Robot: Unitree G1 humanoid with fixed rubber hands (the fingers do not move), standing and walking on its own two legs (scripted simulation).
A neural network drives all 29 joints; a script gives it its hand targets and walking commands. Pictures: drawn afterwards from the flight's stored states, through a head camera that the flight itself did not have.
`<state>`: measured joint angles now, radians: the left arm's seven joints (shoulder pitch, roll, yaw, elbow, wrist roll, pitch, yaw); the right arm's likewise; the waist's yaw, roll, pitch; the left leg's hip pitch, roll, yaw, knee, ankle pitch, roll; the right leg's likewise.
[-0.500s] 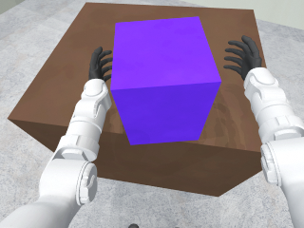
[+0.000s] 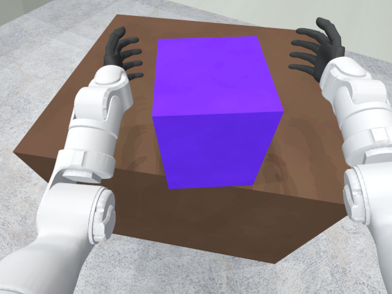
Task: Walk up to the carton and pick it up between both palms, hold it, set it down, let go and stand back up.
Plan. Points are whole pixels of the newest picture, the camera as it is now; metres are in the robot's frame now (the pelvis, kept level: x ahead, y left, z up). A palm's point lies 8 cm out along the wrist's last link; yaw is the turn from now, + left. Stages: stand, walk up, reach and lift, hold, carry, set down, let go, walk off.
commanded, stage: set down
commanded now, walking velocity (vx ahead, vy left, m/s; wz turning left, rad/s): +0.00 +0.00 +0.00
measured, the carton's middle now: (209, 118) +0.46 +0.05 +0.08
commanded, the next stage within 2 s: none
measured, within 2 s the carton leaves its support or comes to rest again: neither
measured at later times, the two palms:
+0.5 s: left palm (112, 97) +0.40 +0.21 +0.18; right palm (347, 90) +0.46 -0.19 +0.19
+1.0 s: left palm (121, 118) +0.37 +0.20 +0.15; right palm (341, 124) +0.43 -0.20 +0.14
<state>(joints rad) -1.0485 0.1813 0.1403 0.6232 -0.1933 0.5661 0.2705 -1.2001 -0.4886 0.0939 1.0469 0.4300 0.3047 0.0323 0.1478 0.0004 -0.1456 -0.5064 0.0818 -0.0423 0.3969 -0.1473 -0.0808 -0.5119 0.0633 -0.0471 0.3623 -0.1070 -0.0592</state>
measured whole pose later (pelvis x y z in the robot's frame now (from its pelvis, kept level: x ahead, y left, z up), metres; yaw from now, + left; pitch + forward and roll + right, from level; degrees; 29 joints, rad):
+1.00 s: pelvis +0.00 +0.00 +0.01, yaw -1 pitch +6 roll +0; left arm -0.58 0.09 0.18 -0.03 -0.11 0.79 0.23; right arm -0.75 -0.52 0.12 0.57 0.48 0.34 0.05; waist 0.07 0.01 0.02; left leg -0.29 0.07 -0.01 0.34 -0.15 -0.07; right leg -0.34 0.05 -0.01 0.37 -0.13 -0.05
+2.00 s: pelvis +0.00 +0.01 +0.01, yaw -2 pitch -1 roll +1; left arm 0.00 -0.01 0.02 -0.23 -0.03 0.48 0.26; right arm -0.08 -0.41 0.03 0.27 0.36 0.05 0.10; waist 0.04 -0.03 0.08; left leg -0.14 0.06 0.02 0.31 -0.15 -0.06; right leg -0.22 0.04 0.01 0.39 -0.16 -0.05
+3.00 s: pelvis +0.03 +0.04 +0.01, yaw -3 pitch -1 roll +0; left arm 0.29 0.08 -0.03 0.16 0.02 0.10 0.16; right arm 0.24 -0.29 0.01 0.45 0.20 -0.16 0.15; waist 0.03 -0.03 0.07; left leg -0.08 0.04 0.05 0.31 -0.21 -0.02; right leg -0.13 0.02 0.04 0.32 -0.17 -0.01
